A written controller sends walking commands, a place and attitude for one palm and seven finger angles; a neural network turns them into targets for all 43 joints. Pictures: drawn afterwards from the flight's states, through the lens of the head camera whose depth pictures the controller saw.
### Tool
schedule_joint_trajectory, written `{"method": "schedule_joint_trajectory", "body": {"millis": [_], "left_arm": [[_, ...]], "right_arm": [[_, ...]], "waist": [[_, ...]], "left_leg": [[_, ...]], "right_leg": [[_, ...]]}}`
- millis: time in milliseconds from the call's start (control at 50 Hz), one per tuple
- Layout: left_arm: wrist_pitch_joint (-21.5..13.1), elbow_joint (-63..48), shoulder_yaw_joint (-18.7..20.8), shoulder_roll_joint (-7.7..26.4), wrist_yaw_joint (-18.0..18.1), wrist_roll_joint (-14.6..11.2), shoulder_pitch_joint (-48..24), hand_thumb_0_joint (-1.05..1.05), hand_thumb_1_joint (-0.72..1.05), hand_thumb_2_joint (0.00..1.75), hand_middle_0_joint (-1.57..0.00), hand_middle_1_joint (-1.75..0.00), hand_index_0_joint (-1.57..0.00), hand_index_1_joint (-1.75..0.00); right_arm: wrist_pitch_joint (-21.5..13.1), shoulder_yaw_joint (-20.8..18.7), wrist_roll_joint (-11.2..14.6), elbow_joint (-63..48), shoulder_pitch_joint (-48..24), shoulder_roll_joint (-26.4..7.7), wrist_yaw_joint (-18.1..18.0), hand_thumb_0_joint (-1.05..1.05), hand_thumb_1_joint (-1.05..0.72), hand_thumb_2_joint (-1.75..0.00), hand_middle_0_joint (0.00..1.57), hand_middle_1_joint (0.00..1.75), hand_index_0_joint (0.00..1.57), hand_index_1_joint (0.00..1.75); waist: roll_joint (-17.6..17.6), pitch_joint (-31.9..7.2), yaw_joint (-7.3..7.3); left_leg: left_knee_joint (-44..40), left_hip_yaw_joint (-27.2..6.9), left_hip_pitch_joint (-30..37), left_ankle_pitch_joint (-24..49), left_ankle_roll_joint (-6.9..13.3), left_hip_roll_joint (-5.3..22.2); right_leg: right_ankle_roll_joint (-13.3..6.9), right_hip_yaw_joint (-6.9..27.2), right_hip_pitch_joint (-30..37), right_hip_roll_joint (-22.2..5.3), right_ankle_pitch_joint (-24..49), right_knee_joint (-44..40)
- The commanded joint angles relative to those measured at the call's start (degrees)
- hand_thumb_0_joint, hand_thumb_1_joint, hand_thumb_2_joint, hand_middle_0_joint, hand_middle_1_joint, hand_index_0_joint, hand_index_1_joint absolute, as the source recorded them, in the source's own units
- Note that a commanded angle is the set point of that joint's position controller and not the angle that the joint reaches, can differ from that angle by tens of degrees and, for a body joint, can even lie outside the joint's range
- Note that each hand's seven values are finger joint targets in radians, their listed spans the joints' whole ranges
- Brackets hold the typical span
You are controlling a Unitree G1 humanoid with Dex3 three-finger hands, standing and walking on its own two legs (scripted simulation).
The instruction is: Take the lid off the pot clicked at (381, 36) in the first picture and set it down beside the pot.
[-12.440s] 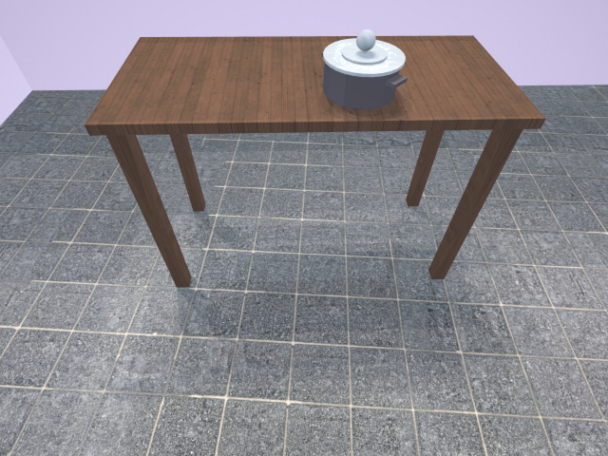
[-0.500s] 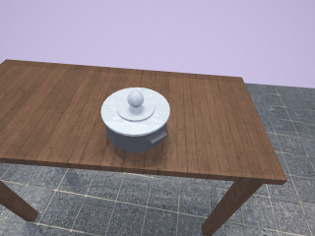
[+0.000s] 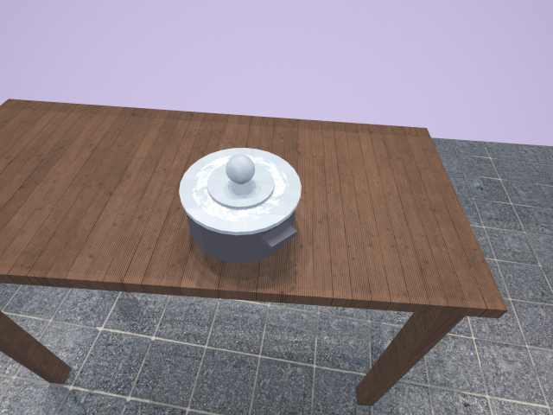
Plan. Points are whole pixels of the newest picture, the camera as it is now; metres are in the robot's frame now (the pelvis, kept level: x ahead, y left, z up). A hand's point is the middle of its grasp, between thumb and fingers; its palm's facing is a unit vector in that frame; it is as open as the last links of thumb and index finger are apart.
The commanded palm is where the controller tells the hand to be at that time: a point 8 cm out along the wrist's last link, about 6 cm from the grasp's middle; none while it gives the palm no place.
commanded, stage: look again from close up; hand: left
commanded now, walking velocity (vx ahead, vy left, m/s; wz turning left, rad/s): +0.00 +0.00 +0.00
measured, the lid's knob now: (240, 169) +0.46 +0.10 +0.12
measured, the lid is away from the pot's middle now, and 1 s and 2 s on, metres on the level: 0.00 0.00 0.00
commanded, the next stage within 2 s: lift the closed hand beside the body in 0.10 s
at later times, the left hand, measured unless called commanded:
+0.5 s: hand (161, 409) +0.14 +0.17 -0.04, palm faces +0.14 -0.96 -0.25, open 5.6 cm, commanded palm +0.09 +0.22 -0.02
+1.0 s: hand (120, 391) +0.14 +0.20 +0.03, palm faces +0.30 -0.86 -0.42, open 3.0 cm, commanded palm +0.09 +0.24 +0.07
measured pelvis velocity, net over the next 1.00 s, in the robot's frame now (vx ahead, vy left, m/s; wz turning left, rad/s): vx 0.02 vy -0.04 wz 0.05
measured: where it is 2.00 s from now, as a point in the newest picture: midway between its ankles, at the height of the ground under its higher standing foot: outside the picture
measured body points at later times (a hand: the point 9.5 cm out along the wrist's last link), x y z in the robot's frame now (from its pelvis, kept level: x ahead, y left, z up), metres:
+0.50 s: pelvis +0.00 -0.01 +0.00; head -0.03 -0.02 +0.45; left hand +0.13 +0.22 -0.03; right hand +0.17 -0.26 -0.07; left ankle -0.02 +0.08 -0.74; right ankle +0.03 -0.15 -0.74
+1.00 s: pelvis +0.02 -0.04 +0.00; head +0.02 -0.06 +0.45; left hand +0.12 +0.24 +0.06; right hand +0.21 -0.24 -0.09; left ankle -0.02 +0.08 -0.74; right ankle +0.03 -0.15 -0.74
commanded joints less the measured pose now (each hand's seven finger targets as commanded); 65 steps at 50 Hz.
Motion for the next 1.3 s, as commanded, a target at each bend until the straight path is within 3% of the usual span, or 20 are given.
{"method": "schedule_joint_trajectory", "body": {"millis": [0,160,180,200,220,240,260,280,320,380,440,480,540,560,680,780,840,940,1020,1280], "left_arm": [[-0.96,-1.19,1.18,4.46,0.68,-0.20,3.81,0.00,0.90,0.90,-0.20,-0.30,-0.20,-0.30],[-0.89,-0.84,1.16,4.12,0.68,-0.18,3.89,0.00,0.90,0.90,-0.20,-0.30,-0.20,-0.30],[-1.15,1.45,0.92,6.45,2.61,0.52,3.97,0.00,0.90,0.90,-0.20,-0.30,-0.20,-0.30],[-10.10,-74.37,-3.89,11.66,2.41,-6.88,-34.58,0.00,0.90,0.90,-0.24,-0.35,-0.24,-0.35],[-5.09,-62.66,-1.73,11.65,5.75,-3.30,-12.60,0.00,0.90,0.90,-0.29,-0.40,-0.29,-0.40],[1.52,-57.64,-3.93,5.91,8.03,-3.90,1.41,0.00,0.90,0.90,-0.33,-0.44,-0.33,-0.44],[2.80,-57.66,-8.76,0.04,7.23,-3.88,1.28,0.00,0.90,0.90,-0.38,-0.49,-0.38,-0.49],[2.10,-56.98,-11.98,-2.63,6.53,-2.87,1.24,0.00,0.90,0.90,-0.42,-0.54,-0.42,-0.54],[1.36,-47.13,-8.25,-1.72,5.88,-0.58,8.34,0.00,0.90,0.90,-0.51,-0.64,-0.51,-0.64],[-1.66,-55.78,2.97,6.60,4.32,-0.71,21.50,0.00,0.90,0.90,-0.64,-0.78,-0.64,-0.78],[-3.95,-62.32,8.01,10.11,3.67,-1.09,21.38,0.00,0.90,0.90,-0.77,-0.92,-0.77,-0.92],[-5.55,-66.72,6.98,8.81,2.95,-1.41,18.48,0.00,0.90,0.90,-0.86,-1.02,-0.86,-1.02],[-7.29,-74.38,10.33,11.95,3.19,-1.78,15.14,0.00,0.90,0.90,-0.99,-1.16,-0.99,-1.16],[-7.53,-76.37,8.19,9.75,2.87,-1.91,14.53,0.00,0.90,0.90,-1.04,-1.21,-1.04,-1.21],[-7.16,-81.42,9.94,11.78,3.25,-1.97,14.64,0.00,0.90,0.90,-1.30,-1.50,-1.30,-1.50],[-6.63,-81.95,12.15,12.87,3.23,-1.98,16.67,0.00,0.90,0.90,-1.30,-1.50,-1.30,-1.50],[-6.64,-84.44,15.57,15.41,3.55,-1.88,18.96,0.00,0.90,0.90,-1.30,-1.50,-1.30,-1.50],[-6.87,-83.71,16.49,15.15,3.04,-2.02,20.64,0.00,0.90,0.90,-1.30,-1.50,-1.30,-1.50],[-7.84,-88.31,17.15,15.83,2.96,-1.99,21.78,0.00,0.90,0.90,-1.30,-1.50,-1.30,-1.50],[-8.77,-94.72,16.72,15.54,2.97,-1.99,18.36,0.00,0.90,0.90,-1.30,-1.50,-1.30,-1.50]], "right_arm": [[-1.00,-0.97,-0.08,-1.58,3.13,-5.19,-0.46,0.00,-0.90,-0.90,0.20,0.30,0.20,0.30],[-1.12,-0.96,-0.07,-1.23,3.59,-5.01,-0.57,0.00,-0.90,-0.90,0.20,0.30,0.20,0.30],[-1.05,-0.60,0.14,-5.81,-1.03,-8.68,-0.39,0.00,-0.90,-0.90,0.20,0.30,0.20,0.30],[-11.41,-0.49,4.65,-27.23,-3.14,-15.43,0.17,0.00,-0.90,-0.90,0.20,0.30,0.20,0.30],[-15.73,0.04,5.26,-23.09,-7.22,-11.65,-2.41,0.00,-0.90,-0.90,0.20,0.30,0.20,0.30],[-16.83,-0.28,6.38,-23.90,-8.35,-10.45,-1.62,0.00,-0.90,-0.90,0.20,0.30,0.20,0.30],[-17.80,0.25,5.32,-22.63,-7.56,-12.07,-1.07,0.00,-0.90,-0.90,0.20,0.30,0.20,0.30],[-18.93,0.60,4.39,-23.83,-8.07,-12.63,-0.50,0.00,-0.90,-0.90,0.20,0.30,0.20,0.30],[-18.08,-1.16,2.39,-25.29,-8.27,-13.47,0.54,0.00,-0.90,-0.90,0.20,0.30,0.20,0.30],[-16.07,-3.20,2.03,-31.99,-11.65,-12.85,1.87,0.00,-0.90,-0.90,0.20,0.30,0.20,0.30],[-14.23,-3.65,2.25,-36.89,-13.95,-12.14,1.28,0.00,-0.90,-0.90,0.20,0.30,0.20,0.30],[-13.08,-3.27,2.39,-39.32,-13.68,-11.59,0.80,0.00,-0.90,-0.90,0.20,0.30,0.20,0.30],[-12.29,-3.21,1.76,-41.09,-12.65,-11.45,-0.16,0.00,-0.90,-0.90,0.20,0.30,0.20,0.30],[-12.16,-2.79,1.61,-41.69,-12.67,-11.01,-0.46,0.00,-0.90,-0.90,0.20,0.30,0.20,0.30],[-12.44,-2.66,0.62,-40.89,-11.96,-11.00,-1.89,0.00,-0.90,-0.90,0.20,0.30,0.20,0.30],[-12.82,-2.67,0.59,-39.39,-13.24,-10.58,-2.53,0.00,-0.90,-0.90,0.20,0.30,0.20,0.30],[-13.26,-2.66,0.62,-38.63,-14.31,-10.29,-2.62,0.00,-0.90,-0.90,0.20,0.30,0.20,0.30],[-13.18,-2.86,0.90,-37.90,-15.74,-9.72,-2.87,0.00,-0.90,-0.90,0.20,0.30,0.20,0.30],[-13.72,-2.81,0.78,-37.97,-15.37,-9.27,-2.82,0.00,-0.90,-0.90,0.20,0.30,0.20,0.30],[-13.33,-2.19,0.68,-38.86,-15.10,-9.61,-2.35,0.00,-0.90,-0.90,0.20,0.30,0.20,0.30]], "waist": [[1.69,4.58,-0.05],[2.06,4.43,0.08],[1.03,6.35,0.58],[10.77,-20.56,0.03],[16.69,-19.75,1.15],[12.45,-10.67,1.05],[7.27,-4.31,0.05],[2.83,0.55,-1.46],[-5.22,5.37,-0.24],[-6.05,0.84,3.98],[-2.15,3.68,3.14],[0.51,5.04,2.35],[4.86,0.51,1.48],[5.85,0.12,1.08],[2.87,-6.14,1.17],[-1.13,-5.52,1.93],[1.40,-6.73,3.12],[-2.23,-2.79,3.28],[2.69,-5.31,3.91],[3.60,-3.10,3.40]], "left_leg": [[-8.45,-7.64,-5.28,3.08,-0.83,7.28],[-8.58,-7.69,-5.08,4.07,-0.68,7.65],[-0.31,-5.29,-8.81,18.06,-2.25,8.45],[-7.07,-8.94,3.76,14.94,-5.28,2.32],[-6.20,-7.80,3.69,12.65,-6.43,4.90],[-8.05,-9.28,-1.96,7.30,-7.14,4.28],[-8.53,-9.07,-3.05,2.29,-4.85,3.19],[-8.79,-10.28,-4.20,-0.32,-3.53,3.00],[-8.32,-10.97,-8.44,-0.52,-2.59,3.12],[-7.49,-7.82,-9.98,2.50,-3.38,2.47],[-6.79,-5.74,-11.44,-0.01,-3.49,2.22],[-5.67,-4.59,-11.52,-1.12,-3.19,1.51],[-3.34,-3.46,-8.77,1.74,-2.68,0.94],[-2.77,-3.11,-8.14,2.68,-2.54,0.69],[-0.35,-2.99,-4.55,7.77,-1.58,0.43],[-0.44,-3.25,-3.77,9.51,-1.29,0.81],[-0.83,-3.34,-2.31,12.24,-1.39,0.93],[-1.10,-3.02,-2.55,12.05,-1.14,1.24],[-1.83,-2.67,-0.89,14.51,-1.24,1.33],[-3.16,-3.32,0.22,15.96,-1.53,1.99]], "right_leg": [[-3.65,3.15,-0.68,-3.39,3.34,-3.48],[-3.49,3.02,-0.77,-3.14,3.90,-3.14],[-3.04,3.26,-1.42,-4.57,14.74,-0.78],[-4.18,-0.26,4.40,-0.29,7.71,2.08],[-5.77,-1.21,1.43,0.72,1.68,4.08],[-4.74,-3.22,-0.21,0.80,-0.15,3.23],[-4.15,-3.17,-0.37,1.66,0.15,0.20],[-3.87,-3.57,-1.56,1.90,-0.70,-0.70],[-3.58,-4.88,-3.06,2.57,-2.95,-0.63],[-3.88,-4.35,2.56,1.97,-3.71,-0.08],[-3.78,-3.62,1.64,1.79,-4.53,-0.76],[-3.76,-2.81,-0.84,1.98,-5.05,-1.22],[-3.52,-2.24,-0.71,1.90,-2.36,-1.92],[-3.44,-2.06,-1.28,2.02,-1.39,-2.03],[-2.72,-2.08,1.09,1.48,3.17,-1.96],[-2.18,-2.41,1.87,1.30,4.21,-2.40],[-2.32,-2.48,3.58,1.22,6.73,-1.92],[-1.94,-2.32,2.15,1.30,6.13,-3.41],[-2.07,-2.52,3.99,1.06,8.81,-2.62],[-2.29,-3.22,3.86,1.34,9.05,-2.75]]}}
